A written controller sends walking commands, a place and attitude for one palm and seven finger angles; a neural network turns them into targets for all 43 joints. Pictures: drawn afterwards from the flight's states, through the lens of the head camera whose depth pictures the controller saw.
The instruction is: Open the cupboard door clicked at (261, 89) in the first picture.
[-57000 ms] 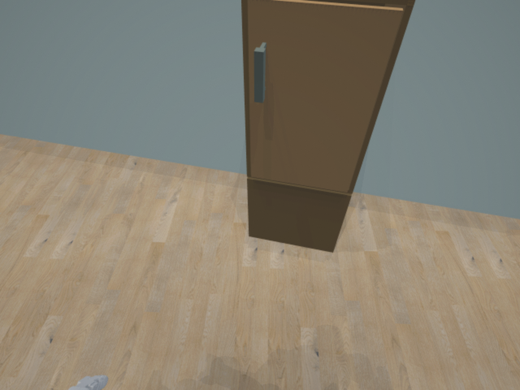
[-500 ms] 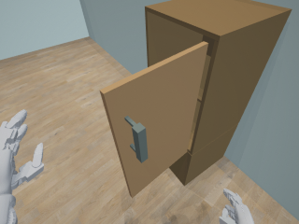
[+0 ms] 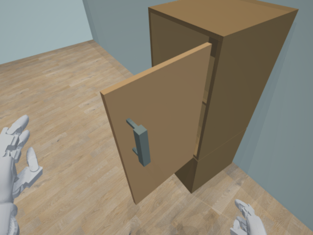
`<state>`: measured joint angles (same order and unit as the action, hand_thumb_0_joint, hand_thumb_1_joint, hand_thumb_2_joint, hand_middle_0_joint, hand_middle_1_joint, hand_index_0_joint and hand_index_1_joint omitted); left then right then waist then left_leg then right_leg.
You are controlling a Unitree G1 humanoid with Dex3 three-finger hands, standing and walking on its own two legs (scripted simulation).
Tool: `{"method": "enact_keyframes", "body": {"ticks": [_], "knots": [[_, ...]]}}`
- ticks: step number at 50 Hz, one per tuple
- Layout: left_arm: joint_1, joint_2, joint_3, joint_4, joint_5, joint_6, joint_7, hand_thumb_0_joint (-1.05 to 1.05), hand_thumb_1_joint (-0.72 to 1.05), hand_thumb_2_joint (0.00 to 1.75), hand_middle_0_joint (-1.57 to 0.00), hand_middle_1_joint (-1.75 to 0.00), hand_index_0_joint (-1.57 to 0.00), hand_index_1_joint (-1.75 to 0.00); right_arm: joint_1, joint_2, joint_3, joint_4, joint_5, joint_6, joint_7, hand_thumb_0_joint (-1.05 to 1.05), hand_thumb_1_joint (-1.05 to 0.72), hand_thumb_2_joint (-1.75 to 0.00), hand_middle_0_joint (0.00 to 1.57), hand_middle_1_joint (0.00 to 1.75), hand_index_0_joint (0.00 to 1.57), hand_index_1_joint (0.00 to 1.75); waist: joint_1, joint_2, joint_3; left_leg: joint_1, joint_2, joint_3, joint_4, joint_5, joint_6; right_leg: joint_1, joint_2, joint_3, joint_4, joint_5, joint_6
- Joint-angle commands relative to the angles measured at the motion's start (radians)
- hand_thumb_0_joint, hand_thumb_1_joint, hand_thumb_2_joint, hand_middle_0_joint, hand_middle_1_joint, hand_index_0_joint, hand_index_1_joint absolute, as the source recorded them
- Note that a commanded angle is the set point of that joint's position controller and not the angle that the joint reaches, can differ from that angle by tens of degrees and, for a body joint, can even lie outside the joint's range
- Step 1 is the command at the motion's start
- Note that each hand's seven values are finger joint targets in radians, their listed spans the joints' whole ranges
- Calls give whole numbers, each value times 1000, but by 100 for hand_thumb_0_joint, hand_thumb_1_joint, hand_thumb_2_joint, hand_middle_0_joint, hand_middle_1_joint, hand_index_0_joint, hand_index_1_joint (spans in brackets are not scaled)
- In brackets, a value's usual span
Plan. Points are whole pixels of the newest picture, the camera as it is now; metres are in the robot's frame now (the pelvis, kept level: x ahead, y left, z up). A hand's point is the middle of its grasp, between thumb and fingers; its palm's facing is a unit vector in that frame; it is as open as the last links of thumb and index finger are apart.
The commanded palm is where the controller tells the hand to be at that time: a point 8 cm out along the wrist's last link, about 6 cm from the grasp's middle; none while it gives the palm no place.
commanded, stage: step back with the hand held close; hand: left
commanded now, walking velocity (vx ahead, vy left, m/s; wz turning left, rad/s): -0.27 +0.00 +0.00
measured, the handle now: (137, 142) +0.33 +0.10 +0.07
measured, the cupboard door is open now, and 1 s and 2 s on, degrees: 96 96 96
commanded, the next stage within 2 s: stop stepping back and stand still in 1.08 s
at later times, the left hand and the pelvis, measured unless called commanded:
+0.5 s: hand (8, 190) +0.14 +0.29 +0.15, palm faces +0.38 -0.76 -0.52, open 7.4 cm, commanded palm +0.08 +0.33 +0.17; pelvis -0.06 +0.03 -0.01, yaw -1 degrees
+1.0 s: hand out of the picture +0.07 +0.30 +0.17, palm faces +0.45 -0.75 -0.48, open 7.4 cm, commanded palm +0.01 +0.32 +0.17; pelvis -0.13 +0.03 -0.01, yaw -1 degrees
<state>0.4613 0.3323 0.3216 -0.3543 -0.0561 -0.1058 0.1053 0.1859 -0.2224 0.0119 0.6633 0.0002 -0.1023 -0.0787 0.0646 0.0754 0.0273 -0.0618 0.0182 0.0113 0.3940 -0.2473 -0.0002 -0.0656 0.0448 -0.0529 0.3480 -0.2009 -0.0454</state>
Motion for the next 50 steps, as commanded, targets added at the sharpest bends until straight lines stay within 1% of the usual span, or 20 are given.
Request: {"method": "enact_keyframes", "body": {"ticks": [1, 3, 5, 8, 13, 15, 20, 26, 30, 32, 34, 36, 37, 39, 40, 42, 44, 46, 48, 50], "knots": [[-70, 245, 193, -173, 9, -105, 21, 0, 90, 90, -20, -30, -20, -30, -125, -106, -41, -176, 9, -21, -2, 0, -90, -90, 20, 30, 20, 30, -45, -82, 14, -73, 1, -39, 39, 93, 43, -163, -135, 171, -152, 105, 22], [-7, 208, 157, -179, 12, -103, 14, 0, 90, 90, -20, -30, -20, -30, -119, -117, -47, -192, 8, -5, 4, 0, -90, -90, 20, 30, 20, 30, -48, -79, -45, -79, 5, -29, 52, 132, 39, -144, -144, 150, -121, 157, 26], [37, 195, 144, -205, 10, -106, 15, 0, 90, 90, -20, -30, -20, -30, -121, -123, -51, -203, 11, 5, 2, 0, -90, -90, 20, 30, 20, 30, -49, -17, -109, -78, 17, -26, 44, 195, 35, -104, -147, 127, -71, 249, 26], [74, 228, 177, -246, 7, -100, 26, 0, 90, 90, -20, -30, -20, -30, -112, -126, -62, -224, 17, 24, -2, 0, -90, -90, 20, 30, 20, 30, -50, -74, -180, -94, 37, -29, 40, 262, 30, -65, -137, 107, -12, 324, 35], [95, 274, 223, -336, 7, -104, 44, 0, 90, 90, -20, -30, -20, -30, -111, -124, -70, -253, 22, 39, -16, 0, -90, -90, 20, 30, 20, 30, -48, -64, -208, -140, 56, -53, 39, 321, 28, -59, -127, 102, 63, 354, 33], [104, 287, 237, -354, 10, -106, 51, 0, 90, 90, -20, -30, -20, -30, -115, -125, -70, -254, 18, 39, -20, 0, -90, -90, 20, 30, 20, 30, -45, -7, -204, -169, 64, -67, 26, 317, 32, -61, -120, 101, 88, 331, 33], [118, 263, 233, -362, 21, -115, 58, 0, 90, 90, -20, -30, -20, -30, -102, -136, -71, -266, 13, 29, -20, 0, -90, -90, 20, 30, 20, 30, -43, 39, -164, -334, 107, -114, -47, 152, 54, -22, -81, 85, 176, 194, 44], [55, 224, 214, -338, 51, -133, 62, 0, 90, 90, -20, -30, -20, -30, -77, -145, -69, -274, 9, 10, -15, 0, -90, -90, 20, 30, 20, 30, -61, 23, -66, -620, 136, -152, -106, -323, 96, 37, -70, 107, 262, 53, 49], [10, 243, 224, -340, 60, -146, 65, 0, 90, 90, -20, -30, -20, -30, -60, -147, -73, -266, 3, -2, -12, 0, -90, -90, 20, 30, 20, 30, -71, -76, -52, -573, 80, -123, 23, -376, 87, -105, -122, 196, 136, -113, 24], [-11, 243, 210, -372, 55, -155, 70, 0, 90, 90, -20, -30, -20, -30, -48, -138, -70, -256, 4, -10, -7, 0, -90, -90, 20, 30, 20, 30, -77, -120, -56, -436, 31, -94, 157, -326, 60, -271, -181, 254, 20, -248, -12], [-20, 256, 209, -406, 48, -165, 80, 0, 90, 90, -20, -30, -20, -30, -40, -128, -61, -237, 1, -16, -5, 0, -90, -90, 20, 30, 20, 30, -82, -131, -70, -290, 6, -77, 254, -251, 37, -423, -226, 251, -27, -304, -37], [0, 267, 222, -420, 41, -169, 88, 0, 90, 90, -20, -30, -20, -30, -39, -129, -56, -232, -1, -18, -11, 0, -90, -90, 20, 30, 20, 30, -85, -80, -83, -274, 27, -115, 178, -256, 41, -430, -192, 191, 27, -281, -18], [10, 264, 228, -433, 39, -174, 90, 0, 90, 90, -20, -30, -20, -30, -44, -135, -55, -239, -2, -21, -14, 0, -90, -90, 20, 30, 20, 30, -83, -3, -81, -340, 66, -167, 73, -298, 55, -374, -145, 151, 100, -263, 6], [29, 267, 269, -449, 53, -181, 93, 0, 90, 90, -20, -30, -20, -30, -63, -146, -57, -250, -12, -34, -21, 0, -90, -90, 20, 30, 20, 30, -65, 251, -96, -646, 257, -398, -257, -509, 129, -85, 6, 47, 520, -148, 65], [10, 285, 277, -446, 60, -183, 93, 0, 90, 90, -20, -30, -20, -30, -67, -121, -61, -247, -17, -41, -23, 0, -90, -90, 20, 30, 20, 30, -64, 252, -93, -680, 304, -443, -305, -467, 155, -78, 17, 73, 699, -191, 64], [28, 284, 285, -410, 55, -186, 88, 0, 90, 90, -20, -30, -20, -30, -55, -114, -76, -223, -15, -60, -9, 0, -90, -90, 20, 30, 20, 30, -64, 111, -117, -570, 307, -379, -245, -351, 168, -159, 19, 109, 790, -258, 55], [92, 255, 268, -363, 32, -176, 87, 0, 90, 90, -20, -30, -20, -30, -56, -107, -77, -206, -8, -74, 0, 0, -90, -90, 20, 30, 20, 30, -57, 46, -123, -389, 259, -295, -184, -195, 156, -250, 2, 78, 641, -282, 55], [120, 215, 217, -345, 17, -161, 82, 0, 90, 90, -20, -30, -20, -30, -58, -102, -68, -189, -8, -80, 6, 0, -90, -90, 20, 30, 20, 30, -64, 62, -129, -278, 229, -254, -184, -95, 127, -262, 6, 41, 473, -310, 52], [83, 198, 174, -367, 7, -147, 71, 0, 90, 90, -20, -30, -20, -30, -65, -112, -62, -172, -10, -78, 14, 0, -90, -90, 20, 30, 20, 30, -67, 127, -147, -229, 208, -220, -215, -88, 95, -208, 21, 15, 306, -316, 44], [43, 208, 162, -388, 6, -150, 64, 0, 90, 90, -20, -30, -20, -30, -77, -120, -60, -161, -10, -78, 15, 0, -90, -90, 20, 30, 20, 30, -60, 166, -147, -201, 172, -162, -173, 26, 68, -145, 12, 6, 93, -186, 31]]}}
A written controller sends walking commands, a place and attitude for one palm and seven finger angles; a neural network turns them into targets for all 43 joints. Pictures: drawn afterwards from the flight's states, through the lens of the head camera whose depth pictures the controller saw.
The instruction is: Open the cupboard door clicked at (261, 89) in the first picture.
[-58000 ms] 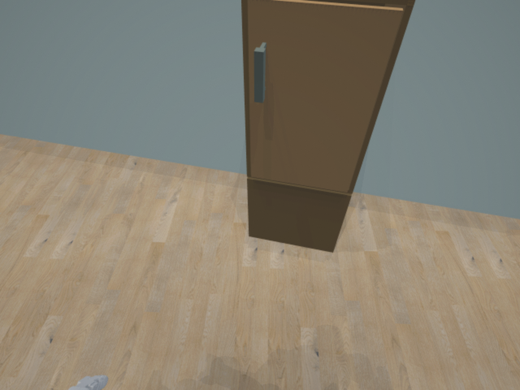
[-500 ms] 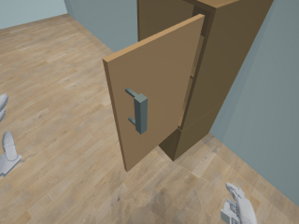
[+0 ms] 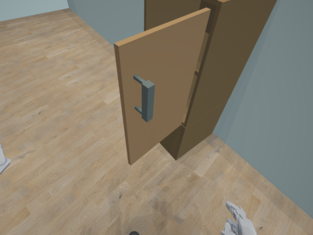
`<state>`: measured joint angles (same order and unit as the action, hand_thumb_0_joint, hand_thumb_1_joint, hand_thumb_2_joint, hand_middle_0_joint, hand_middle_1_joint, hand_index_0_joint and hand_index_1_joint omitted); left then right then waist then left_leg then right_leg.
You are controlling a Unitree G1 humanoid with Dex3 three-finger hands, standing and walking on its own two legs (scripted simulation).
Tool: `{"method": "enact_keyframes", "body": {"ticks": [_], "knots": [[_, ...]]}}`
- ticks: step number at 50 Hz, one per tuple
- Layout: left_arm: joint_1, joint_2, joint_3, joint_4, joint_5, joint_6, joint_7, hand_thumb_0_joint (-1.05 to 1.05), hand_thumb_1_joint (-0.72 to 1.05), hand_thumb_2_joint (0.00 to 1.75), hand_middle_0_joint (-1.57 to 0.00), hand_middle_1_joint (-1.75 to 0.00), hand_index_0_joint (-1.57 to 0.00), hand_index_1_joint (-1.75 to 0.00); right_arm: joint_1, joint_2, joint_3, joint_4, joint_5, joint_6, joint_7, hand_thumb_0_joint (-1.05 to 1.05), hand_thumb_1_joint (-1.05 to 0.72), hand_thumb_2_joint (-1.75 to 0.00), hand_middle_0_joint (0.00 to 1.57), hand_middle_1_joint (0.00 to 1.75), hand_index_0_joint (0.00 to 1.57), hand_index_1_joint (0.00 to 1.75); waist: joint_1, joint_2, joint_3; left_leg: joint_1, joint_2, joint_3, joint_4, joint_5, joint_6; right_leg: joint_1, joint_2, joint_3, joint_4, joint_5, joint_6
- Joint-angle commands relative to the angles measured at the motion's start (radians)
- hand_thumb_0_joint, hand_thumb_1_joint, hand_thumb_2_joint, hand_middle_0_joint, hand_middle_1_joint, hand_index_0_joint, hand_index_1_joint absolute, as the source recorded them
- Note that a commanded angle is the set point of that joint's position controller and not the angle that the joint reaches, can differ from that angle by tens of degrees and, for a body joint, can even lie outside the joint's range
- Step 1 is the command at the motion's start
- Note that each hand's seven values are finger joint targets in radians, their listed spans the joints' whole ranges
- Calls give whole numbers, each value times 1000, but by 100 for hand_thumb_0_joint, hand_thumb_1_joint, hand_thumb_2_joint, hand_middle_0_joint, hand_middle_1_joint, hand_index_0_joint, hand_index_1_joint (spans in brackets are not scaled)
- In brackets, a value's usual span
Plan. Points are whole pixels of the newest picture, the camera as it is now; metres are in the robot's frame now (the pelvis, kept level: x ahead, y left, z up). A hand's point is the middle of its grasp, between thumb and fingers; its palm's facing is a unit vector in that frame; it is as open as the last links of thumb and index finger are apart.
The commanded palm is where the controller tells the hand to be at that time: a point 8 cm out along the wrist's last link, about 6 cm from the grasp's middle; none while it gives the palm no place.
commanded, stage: step back with the hand held close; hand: left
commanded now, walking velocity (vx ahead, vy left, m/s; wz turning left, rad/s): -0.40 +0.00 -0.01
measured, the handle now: (142, 98) +0.46 +0.08 +0.08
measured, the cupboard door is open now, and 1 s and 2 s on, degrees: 96 96 96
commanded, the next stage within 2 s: stop stepping back and stand still in 0.08 s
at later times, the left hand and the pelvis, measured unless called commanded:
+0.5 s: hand (11, 230) +0.11 +0.23 +0.15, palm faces +0.37 -0.80 -0.47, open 7.4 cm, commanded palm +0.07 +0.27 +0.18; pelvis -0.08 -0.03 +0.00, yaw -2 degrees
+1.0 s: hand out of the picture +0.07 +0.25 +0.15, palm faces +0.37 -0.79 -0.49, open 7.4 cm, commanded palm +0.02 +0.29 +0.18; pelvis -0.13 -0.01 +0.00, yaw -1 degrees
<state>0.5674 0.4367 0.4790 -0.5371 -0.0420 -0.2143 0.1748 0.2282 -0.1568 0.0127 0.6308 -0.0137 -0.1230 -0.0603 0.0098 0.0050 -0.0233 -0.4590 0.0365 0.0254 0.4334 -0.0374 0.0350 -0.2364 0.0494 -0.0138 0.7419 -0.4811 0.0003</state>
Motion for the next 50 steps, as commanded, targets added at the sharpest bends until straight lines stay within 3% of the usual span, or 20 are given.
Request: {"method": "enact_keyframes", "body": {"ticks": [1, 3, 5, 8, 10, 12, 13, 15, 17, 18, 21, 23, 25, 29, 31, 34, 36, 40, 43, 50], "knots": [[-82, 123, 7, -217, -14, -49, -11, 0, 90, 90, -20, -30, -20, -30, -119, -184, -59, -123, 6, -55, -1, 0, -90, -90, 20, 30, 20, 30, -2, 194, -123, 250, 135, -153, -164, -90, 7, 28, -10, -17, -410, 172, -24], [-83, 201, 60, -251, -16, -68, -18, 0, 90, 90, -20, -30, -20, -30, -124, -172, -58, -125, 7, -38, -3, 0, -90, -90, 20, 30, 20, 30, 1, 25, -195, 358, 76, -62, 17, 70, -21, -15, -120, 86, -453, 437, -49], [-74, 280, 137, -254, -23, -90, -12, 0, 90, 90, -20, -30, -20, -30, -152, -151, -42, -138, 4, -33, -17, 0, -90, -90, 20, 30, 20, 30, 13, -72, -212, 321, 19, 7, 146, -80, -37, -20, -221, 100, -415, 773, -41], [-13, 281, 178, -230, -23, -71, -25, 0, 90, 90, -20, -30, -20, -30, -200, -151, -43, -192, 39, -27, -34, 0, -90, -90, 20, 30, 20, 30, 25, -211, -209, 138, -59, 37, 237, -203, -27, 133, -235, 58, -289, 1311, 45], [56, 259, 175, -199, -31, -50, -35, 0, 90, 90, -20, -30, -20, -30, -202, -154, -34, -202, 26, -12, -44, 0, -90, -90, 20, 30, 20, 30, 5, -33, -198, 196, -59, 37, 132, -26, -25, 114, -199, 34, -219, 1208, 14], [79, 213, 137, -179, -39, -35, -31, 0, 90, 90, -20, -30, -20, -30, -141, -179, -34, -181, 21, 0, -45, 0, -90, -90, 20, 30, 20, 30, -13, 130, -211, 417, 30, -54, 47, 443, 11, -18, -81, -16, -182, 789, 39], [69, 204, 121, -172, -38, -34, -30, 0, 90, 90, -20, -30, -20, -30, -107, -192, -40, -169, 25, -6, -35, 0, -90, -90, 20, 30, 20, 30, -17, 160, -214, 459, 87, -119, 4, 465, 36, -60, -35, -17, -162, 425, 43], [83, 187, 101, -126, -36, -23, -31, 0, 90, 90, -20, -30, -20, -30, -113, -203, -52, -169, 13, -24, -27, 0, -90, -90, 20, 30, 20, 30, -4, 251, -146, 340, 145, -202, -97, 111, 64, -72, -15, -3, -197, 15, 28], [37, 165, 77, -127, -23, -15, -27, 0, 90, 90, -20, -30, -20, -30, -134, -206, -48, -178, 10, -22, -28, 0, -90, -90, 20, 30, 20, 30, -10, 217, -7, 44, 124, -208, -241, -434, 32, 65, -15, -33, -253, -10, -9], [23, 164, 76, -113, -17, -15, -24, 0, 90, 90, -20, -30, -20, -30, -134, -207, -52, -187, 11, -17, -30, 0, -90, -90, 20, 30, 20, 30, -15, 163, 27, -1, 78, -167, -200, -497, 4, 68, -30, -23, -336, 11, -30], [-15, 176, 46, -140, -13, -20, -18, 0, 90, 90, -20, -30, -20, -30, -118, -191, -69, -167, 16, -6, -24, 0, -90, -90, 20, 30, 20, 30, -10, -207, 22, 150, -63, -58, 442, -299, -56, -262, -360, 350, -634, -186, -149], [-58, 154, 35, -120, 3, -21, -17, 0, 90, 90, -20, -30, -20, -30, -87, -191, -66, -138, 14, -16, -26, 0, -90, -90, 20, 30, 20, 30, -28, -158, 47, 28, -28, -80, 599, -297, -50, -233, -349, 277, -576, 1, -143], [-173, 178, 32, -153, 15, -34, -12, 0, 90, 90, -20, -30, -20, -30, -110, -179, -49, -145, 13, -30, -31, 0, -90, -90, 20, 30, 20, 30, -30, -85, 34, 27, 13, -47, 404, -277, -40, -94, -302, 164, -494, 188, -117], [-163, 160, 37, -141, 29, -50, 12, 0, 90, 90, -20, -30, -20, -30, -74, -173, -45, -124, 6, -75, -56, 0, -90, -90, 20, 30, 20, 30, -14, 55, -23, 241, -13, -6, -35, -139, -5, 28, -208, 109, -333, 433, -67], [-127, 163, 43, -180, 24, -52, 11, 0, 90, 90, -20, -30, -20, -30, -69, -196, -58, -147, 14, -77, -54, 0, -90, -90, 20, 30, 20, 30, 2, 172, -96, 366, 99, -118, -6, 166, 30, 4, -116, 44, -209, 470, -5], [-69, 184, 74, -195, 22, -54, 2, 0, 90, 90, -20, -30, -20, -30, -42, -163, -44, -147, 12, -69, -29, 0, -90, -90, 20, 30, 20, 30, -18, 178, -163, 432, 114, -136, 38, 581, 23, -6, -57, -43, -124, 416, 6], [-30, 139, 49, -150, 12, -48, -11, 0, 90, 90, -20, -30, -20, -30, -62, -172, -46, -147, 15, -72, -19, 0, -90, -90, 20, 30, 20, 30, -9, 120, -94, 302, 136, -143, -29, 328, 20, 48, -48, -38, -202, 252, 10], [50, 153, 84, -81, 4, -51, -13, 0, 90, 90, -20, -30, -20, -30, -81, -174, -42, -149, 17, -63, -11, 0, -90, -90, 20, 30, 20, 30, -14, 26, -79, 179, 54, -62, 11, 69, -16, 130, -112, 31, -313, 506, -14], [47, 142, 77, -73, -10, -49, -16, 0, 90, 90, -20, -30, -20, -30, -88, -163, -43, -150, 20, -46, -8, 0, -90, -90, 20, 30, 20, 30, -23, -41, -84, 200, 20, -46, 44, -67, -29, 73, -149, 88, -375, 432, -35], [-99, 147, 43, -107, 6, -46, -15, 0, 90, 90, -20, -30, -20, -30, -123, -168, -39, -154, 12, -45, -32, 0, -90, -90, 20, 30, 20, 30, -19, 60, 2, 210, 35, -76, -73, -254, -14, -24, -101, 60, -434, 168, -7]]}}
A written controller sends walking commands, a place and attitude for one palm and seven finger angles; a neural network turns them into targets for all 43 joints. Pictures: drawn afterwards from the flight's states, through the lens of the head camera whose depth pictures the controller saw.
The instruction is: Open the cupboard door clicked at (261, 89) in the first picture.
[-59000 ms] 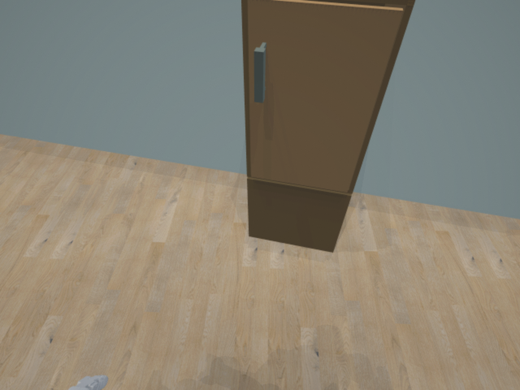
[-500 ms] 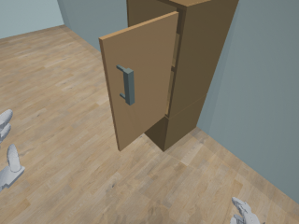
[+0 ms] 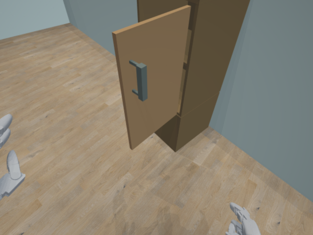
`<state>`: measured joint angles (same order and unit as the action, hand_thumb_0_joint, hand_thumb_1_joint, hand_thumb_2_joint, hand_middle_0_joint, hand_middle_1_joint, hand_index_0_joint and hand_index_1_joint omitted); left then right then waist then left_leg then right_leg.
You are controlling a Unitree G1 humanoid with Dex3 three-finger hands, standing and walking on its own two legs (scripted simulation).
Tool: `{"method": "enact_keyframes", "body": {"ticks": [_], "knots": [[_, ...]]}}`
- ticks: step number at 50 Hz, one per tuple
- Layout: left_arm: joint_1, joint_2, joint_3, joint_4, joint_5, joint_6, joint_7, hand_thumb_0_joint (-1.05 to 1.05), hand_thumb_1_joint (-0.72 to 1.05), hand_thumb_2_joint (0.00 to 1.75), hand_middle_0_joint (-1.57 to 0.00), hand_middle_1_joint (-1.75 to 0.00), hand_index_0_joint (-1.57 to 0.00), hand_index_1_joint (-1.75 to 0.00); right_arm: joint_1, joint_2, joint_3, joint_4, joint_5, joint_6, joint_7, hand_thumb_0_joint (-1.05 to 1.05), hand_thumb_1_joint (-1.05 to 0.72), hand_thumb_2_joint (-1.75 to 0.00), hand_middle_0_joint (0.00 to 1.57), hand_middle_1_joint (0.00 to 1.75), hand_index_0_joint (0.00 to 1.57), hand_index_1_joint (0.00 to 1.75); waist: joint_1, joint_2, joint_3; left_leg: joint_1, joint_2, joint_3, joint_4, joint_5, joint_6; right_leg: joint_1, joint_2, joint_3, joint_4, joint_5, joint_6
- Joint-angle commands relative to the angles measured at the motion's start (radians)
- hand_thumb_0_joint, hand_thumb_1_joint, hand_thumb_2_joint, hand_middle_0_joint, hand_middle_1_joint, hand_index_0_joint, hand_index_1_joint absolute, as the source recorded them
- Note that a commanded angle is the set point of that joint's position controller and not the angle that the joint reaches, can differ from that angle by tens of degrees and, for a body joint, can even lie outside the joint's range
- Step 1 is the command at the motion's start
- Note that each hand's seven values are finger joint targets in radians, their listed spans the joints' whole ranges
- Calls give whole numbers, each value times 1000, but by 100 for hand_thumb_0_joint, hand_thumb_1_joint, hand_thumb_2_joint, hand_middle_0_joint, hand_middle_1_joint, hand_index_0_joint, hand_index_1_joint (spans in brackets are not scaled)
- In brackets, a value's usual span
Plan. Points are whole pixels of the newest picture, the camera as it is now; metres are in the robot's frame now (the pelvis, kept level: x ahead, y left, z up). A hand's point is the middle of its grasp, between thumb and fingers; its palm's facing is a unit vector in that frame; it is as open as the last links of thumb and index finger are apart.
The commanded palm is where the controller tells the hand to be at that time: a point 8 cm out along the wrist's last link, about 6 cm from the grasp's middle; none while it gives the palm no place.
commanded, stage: stop stepping back and stand still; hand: left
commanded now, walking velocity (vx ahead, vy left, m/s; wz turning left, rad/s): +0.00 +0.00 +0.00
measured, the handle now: (137, 80) +0.59 +0.10 +0.08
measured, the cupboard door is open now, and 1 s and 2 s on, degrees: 96 96 96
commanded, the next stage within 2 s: let the arm hang, fingers relaxed in 0.32 s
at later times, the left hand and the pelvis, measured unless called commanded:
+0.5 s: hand (33, 191) +0.19 +0.28 +0.07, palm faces +0.24 -0.82 -0.51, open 7.4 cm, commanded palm none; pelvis -0.02 +0.01 +0.00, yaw +2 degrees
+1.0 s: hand out of the picture -0.07 +0.19 -0.17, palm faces +0.07 -0.97 -0.25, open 7.3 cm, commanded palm none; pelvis -0.02 -0.01 +0.00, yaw +3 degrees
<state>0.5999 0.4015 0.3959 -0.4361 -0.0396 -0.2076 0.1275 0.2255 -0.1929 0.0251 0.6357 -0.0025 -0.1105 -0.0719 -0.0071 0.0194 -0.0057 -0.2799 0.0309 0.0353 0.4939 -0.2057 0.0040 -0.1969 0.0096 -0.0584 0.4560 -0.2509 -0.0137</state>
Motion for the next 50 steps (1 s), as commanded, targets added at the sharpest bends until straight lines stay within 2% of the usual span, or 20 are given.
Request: {"method": "enact_keyframes", "body": {"ticks": [1, 4, 10, 20, 21, 22, 23, 24, 25, 27, 29, 30, 31, 34, 36, 39, 43, 45, 49, 50], "knots": [[-143, 170, 113, -202, 8, -52, 33, 0, 90, 90, -20, -30, -20, -30, -115, -132, -51, -156, 2, -63, -23, 0, -90, -90, 20, 30, 20, 30, -1, 52, -11, 32, 46, -89, -150, -110, 19, -58, -54, 98, -146, -68, 10], [-177, 156, 90, -200, 20, -50, 38, 0, 90, 90, -20, -30, -20, -30, -106, -136, -52, -156, 1, -72, -26, 0, -90, -90, 20, 30, 20, 30, 3, 77, -13, 22, 48, -92, -177, -141, 23, -29, -42, 86, -142, -59, 15], [-150, 167, 100, -197, 26, -47, 41, 0, 90, 90, -20, -30, -20, -30, -103, -139, -59, -155, -3, -86, -23, 0, -90, -90, 20, 30, 20, 30, 9, 63, -26, 25, 29, -84, -171, -136, 11, -12, -46, 83, -174, -68, 10], [-62, 180, 131, -203, 7, -50, 33, 0, 90, 90, -20, -30, -20, -30, -102, -132, -58, -166, -1, -77, -19, 0, -90, -90, 20, 30, 20, 30, 8, 69, -56, 31, 32, -82, -171, -9, 1, 29, -37, 57, -148, 44, 14], [-173, -7, -287, 584, 84, 107, -108, 0, 90, 90, -20, -30, -20, -30, -145, -327, -103, 100, 5, -91, 74, 0, -90, -90, 20, 30, 20, 30, -37, 107, 37, -105, 88, -158, -32, 215, 31, -91, -100, 23, 21, 155, -16], [-171, -9, -262, 617, 70, 181, -127, 0, 90, 90, -20, -30, -20, -30, -71, -280, -104, 97, 9, -18, 75, 0, -90, -90, 20, 30, 20, 30, -16, 110, -39, -44, 105, -145, -51, 279, 26, -85, -86, 54, 34, 77, -15], [-168, -17, -264, 602, 65, 203, -131, 0, 90, 90, -20, -30, -20, -30, -64, -274, -97, 72, 10, 5, 70, 0, -90, -90, 20, 30, 20, 30, -14, 131, -27, -59, 128, -156, -68, 242, 44, -100, -68, 41, 75, -16, -11], [-184, -25, -274, 640, 68, 203, -132, 0, 90, 90, -20, -30, -20, -30, -79, -269, -90, 80, -2, 17, 69, 0, -90, -90, 20, 30, 20, 30, -4, 88, -58, -113, 144, -204, -83, 159, 70, -75, -56, 44, 116, -76, -13], [-207, -6, -278, 689, 76, 197, -133, 0, 90, 90, -20, -30, -20, -30, -82, -266, -83, 78, -9, 27, 67, 0, -90, -90, 20, 30, 20, 30, 6, -8, -73, -104, 135, -218, -82, 177, 78, -49, -51, 59, 110, -48, -20], [-248, 25, -285, 792, 81, 193, -133, 0, 90, 90, -20, -30, -20, -30, -91, -268, -76, 103, -14, 44, 70, 0, -90, -90, 20, 30, 20, 30, 13, -193, -90, -88, 101, -198, -41, 105, 71, -25, -87, 81, 34, -17, -38], [-327, 59, -293, 904, 82, 193, -131, 0, 90, 90, -20, -30, -20, -30, -77, -266, -78, 135, -15, 64, 74, 0, -90, -90, 20, 30, 20, 30, -6, -282, -85, -18, 39, -143, 33, 54, 53, -93, -156, 131, -47, -42, -72], [-357, 57, -304, 959, 77, 197, -125, 0, 90, 90, -20, -30, -20, -30, -66, -249, -75, 154, -17, 77, 75, 0, -90, -90, 20, 30, 20, 30, -15, -255, -71, 19, 14, -111, 72, 35, 40, -137, -180, 142, -73, -76, -92], [-382, 44, -319, 1007, 72, 204, -121, 0, 90, 90, -20, -30, -20, -30, -57, -222, -68, 177, -21, 90, 75, 0, -90, -90, 20, 30, 20, 30, -24, -183, -52, 39, 3, -89, 87, 22, 32, -170, -190, 149, -85, -95, -98], [-377, 2, -349, 1145, 61, 215, -115, 0, 90, 90, -20, -30, -20, -30, -45, -188, -50, 224, -28, 108, 74, 0, -90, -90, 20, 30, 20, 30, -16, 59, -11, 9, 45, -148, -41, 27, 34, -139, -128, 103, -33, -129, -62], [-320, -11, -352, 1238, 59, 215, -114, 0, 90, 90, -20, -30, -20, -30, -56, -188, -48, 249, -27, 111, 68, 0, -90, -90, 20, 30, 20, 30, 14, 136, -3, -63, 67, -193, -123, -52, 45, -43, -97, 82, -19, -97, -42], [-276, -35, -347, 1344, 54, 210, -113, 0, 90, 90, -20, -30, -20, -30, -29, -169, -51, 296, -24, 115, 58, 0, -90, -90, 20, 30, 20, 30, 20, 186, -23, -62, 58, -181, -146, -105, 36, 11, -99, 78, -43, -72, -46], [-277, -30, -348, 1431, 50, 201, -115, 0, 90, 90, -20, -30, -20, -30, 17, -167, -59, 347, -17, 117, 52, 0, -90, -90, 20, 30, 20, 30, 10, 103, -16, -8, 53, -164, -132, -94, 33, -4, -115, 86, -103, -84, -57], [-285, -30, -349, 1459, 50, 196, -114, 0, 90, 90, -20, -30, -20, -30, 31, -166, -65, 365, -14, 120, 50, 0, -90, -90, 20, 30, 20, 30, 5, 27, 14, 21, 50, -151, -113, -71, 32, -41, -125, 91, -143, -113, -64], [-308, -34, -354, 1501, 49, 196, -110, 0, 90, 90, -20, -30, -20, -30, 62, -149, -65, 410, -15, 126, 48, 0, -90, -90, 20, 30, 20, 30, -10, -44, 74, 61, 40, -117, -83, -38, 27, -112, -143, 106, -198, -179, -70], [-307, -31, -353, 1506, 49, 197, -109, 0, 90, 90, -20, -30, -20, -30, 63, -152, -67, 414, -16, 128, 48, 0, -90, -90, 20, 30, 20, 30, -10, -36, 84, 76, 38, -116, -77, -42, 27, -133, -142, 107, -204, -205, -72]]}}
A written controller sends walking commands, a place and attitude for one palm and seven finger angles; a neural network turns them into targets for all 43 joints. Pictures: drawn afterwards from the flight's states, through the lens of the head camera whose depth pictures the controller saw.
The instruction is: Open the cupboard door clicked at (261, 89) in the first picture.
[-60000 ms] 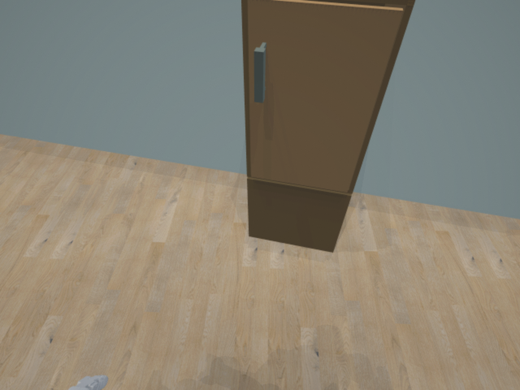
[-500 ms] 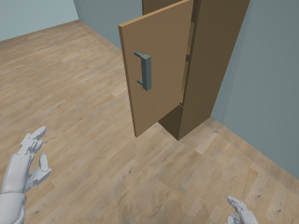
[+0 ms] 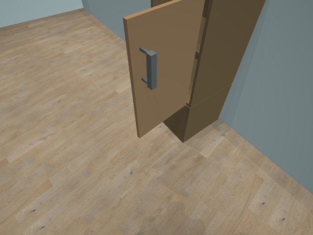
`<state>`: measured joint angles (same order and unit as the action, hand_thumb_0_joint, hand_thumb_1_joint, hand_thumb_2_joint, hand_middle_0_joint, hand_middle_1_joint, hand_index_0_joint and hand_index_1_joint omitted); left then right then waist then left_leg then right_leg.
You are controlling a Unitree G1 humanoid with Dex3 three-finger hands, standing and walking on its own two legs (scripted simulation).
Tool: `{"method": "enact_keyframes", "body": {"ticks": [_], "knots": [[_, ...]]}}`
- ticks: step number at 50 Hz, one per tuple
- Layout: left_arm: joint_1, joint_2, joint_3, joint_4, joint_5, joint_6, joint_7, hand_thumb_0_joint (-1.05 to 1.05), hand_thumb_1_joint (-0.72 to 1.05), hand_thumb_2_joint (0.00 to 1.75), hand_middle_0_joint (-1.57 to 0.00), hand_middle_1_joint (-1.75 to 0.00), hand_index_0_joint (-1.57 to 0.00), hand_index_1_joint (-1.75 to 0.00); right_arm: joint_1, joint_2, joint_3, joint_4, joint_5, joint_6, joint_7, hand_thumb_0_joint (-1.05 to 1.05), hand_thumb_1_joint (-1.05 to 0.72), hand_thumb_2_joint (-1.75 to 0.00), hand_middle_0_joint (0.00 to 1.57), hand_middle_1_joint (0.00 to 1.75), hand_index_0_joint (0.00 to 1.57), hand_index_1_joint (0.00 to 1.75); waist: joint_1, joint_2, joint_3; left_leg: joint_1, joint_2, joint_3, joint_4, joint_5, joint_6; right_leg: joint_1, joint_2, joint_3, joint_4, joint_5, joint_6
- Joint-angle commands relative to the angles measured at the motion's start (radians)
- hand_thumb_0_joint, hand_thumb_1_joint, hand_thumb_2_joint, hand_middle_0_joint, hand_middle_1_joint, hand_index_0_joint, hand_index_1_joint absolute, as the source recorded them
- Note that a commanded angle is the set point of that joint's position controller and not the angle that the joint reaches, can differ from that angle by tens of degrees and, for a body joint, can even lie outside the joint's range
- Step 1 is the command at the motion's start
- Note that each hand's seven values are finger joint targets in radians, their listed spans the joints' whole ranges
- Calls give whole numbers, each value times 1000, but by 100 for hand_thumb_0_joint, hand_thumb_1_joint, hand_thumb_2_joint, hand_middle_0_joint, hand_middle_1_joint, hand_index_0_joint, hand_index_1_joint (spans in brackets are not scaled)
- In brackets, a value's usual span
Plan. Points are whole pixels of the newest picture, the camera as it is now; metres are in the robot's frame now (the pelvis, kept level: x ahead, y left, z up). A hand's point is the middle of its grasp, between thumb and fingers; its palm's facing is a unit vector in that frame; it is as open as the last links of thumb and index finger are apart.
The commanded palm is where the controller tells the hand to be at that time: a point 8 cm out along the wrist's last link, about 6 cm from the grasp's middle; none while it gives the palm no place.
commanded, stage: let the arm hang, fingers relaxed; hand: left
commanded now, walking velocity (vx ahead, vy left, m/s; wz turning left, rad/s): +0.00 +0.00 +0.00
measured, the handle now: (147, 68) +0.62 +0.08 +0.08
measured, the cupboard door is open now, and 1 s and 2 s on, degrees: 96 96 96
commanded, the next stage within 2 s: look to check the result in 0.52 s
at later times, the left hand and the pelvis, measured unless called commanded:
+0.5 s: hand out of the picture +0.07 +0.18 -0.16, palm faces -0.01 -0.98 -0.22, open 7.4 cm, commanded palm none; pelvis +0.02 -0.01 +0.01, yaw -1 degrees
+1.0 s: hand out of the picture +0.04 +0.18 -0.16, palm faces +0.01 -0.97 -0.25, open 7.4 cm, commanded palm none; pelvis +0.03 -0.01 +0.01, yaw -1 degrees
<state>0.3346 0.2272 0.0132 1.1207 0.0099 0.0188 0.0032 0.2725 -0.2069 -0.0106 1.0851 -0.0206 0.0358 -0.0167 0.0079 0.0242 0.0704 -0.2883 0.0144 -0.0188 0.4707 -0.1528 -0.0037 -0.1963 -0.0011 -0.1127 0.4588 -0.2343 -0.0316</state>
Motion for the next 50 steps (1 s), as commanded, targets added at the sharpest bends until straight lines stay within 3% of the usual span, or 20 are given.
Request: {"method": "enact_keyframes", "body": {"ticks": [1, 8, 10, 18, 22, 25, 31, 36, 47, 50], "knots": [[-48, 141, 30, -43, -1, -29, 16, 0, 90, 90, -20, -30, -20, -30, 21, -128, -31, -26, 1, -19, -7, 0, -90, -90, 20, 30, 20, 30, -28, -51, 7, 88, 57, -59, -56, -96, 35, -138, -132, 161, -207, -227, -54], [-62, 136, 30, -27, -1, -26, 19, 0, 90, 90, -20, -30, -20, -30, 4, -117, -22, 0, -2, -24, -6, 0, -90, -90, 20, 30, 20, 30, -15, -53, 27, 55, 66, -66, -96, -73, 36, -91, -122, 150, -188, -188, -41], [-60, 135, 30, -26, -2, -29, 21, 0, 90, 90, -20, -30, -20, -30, -12, -122, -22, 0, -1, -28, -7, 0, -90, -90, 20, 30, 20, 30, -9, -23, 9, 62, 71, -67, -101, -32, 37, -64, -118, 147, -176, -139, -37], [-86, 119, 27, -25, -4, -34, 23, 0, 90, 90, -20, -30, -20, -30, -30, -104, -11, 14, -2, -37, -8, 0, -90, -90, 20, 30, 20, 30, -3, -1, -24, 68, 84, -70, -132, 77, 29, 29, -119, 127, -148, 25, -21], [-98, 114, 28, -26, -4, -34, 24, 0, 90, 90, -20, -30, -20, -30, -37, -101, -10, 16, -2, -39, -10, 0, -90, -90, 20, 30, 20, 30, -5, 16, -28, 78, 84, -70, -139, 87, 25, 43, -119, 127, -152, 45, -20], [-93, 114, 31, -27, -3, -39, 25, 0, 90, 90, -20, -30, -20, -30, -38, -105, -13, 15, 0, -38, -12, 0, -90, -90, 20, 30, 20, 30, -4, -16, -35, 97, 83, -61, -132, 97, 24, 43, -120, 128, -164, 63, -20], [-93, 102, 29, -20, -4, -39, 26, 0, 90, 90, -20, -30, -20, -30, -36, -95, -14, 20, -1, -35, -14, 0, -90, -90, 20, 30, 20, 30, -12, -10, -17, 106, 81, -50, -130, 80, 20, 32, -123, 131, -184, 49, -20], [-82, 106, 29, -17, -5, -43, 26, 0, 90, 90, -20, -30, -20, -30, -37, -103, -16, 21, 0, -36, -16, 0, -90, -90, 20, 30, 20, 30, -15, -14, -44, 132, 84, -47, -121, 100, 22, 44, -123, 134, -185, 86, -22], [-76, 115, 27, -6, -5, -43, 25, 0, 90, 90, -20, -30, -20, -30, -44, -116, -16, 23, 1, -34, -17, 0, -90, -90, 20, 30, 20, 30, -13, -26, -6, 136, 87, -50, -137, 86, 24, 27, -118, 135, -198, 66, -21], [-71, 125, 30, -7, -4, -47, 26, 0, 90, 90, -20, -30, -20, -30, -52, -132, -19, 17, 3, -36, -18, 0, -90, -90, 20, 30, 20, 30, -12, -21, -30, 154, 88, -46, -129, 103, 25, 39, -120, 137, -198, 106, -21]]}}
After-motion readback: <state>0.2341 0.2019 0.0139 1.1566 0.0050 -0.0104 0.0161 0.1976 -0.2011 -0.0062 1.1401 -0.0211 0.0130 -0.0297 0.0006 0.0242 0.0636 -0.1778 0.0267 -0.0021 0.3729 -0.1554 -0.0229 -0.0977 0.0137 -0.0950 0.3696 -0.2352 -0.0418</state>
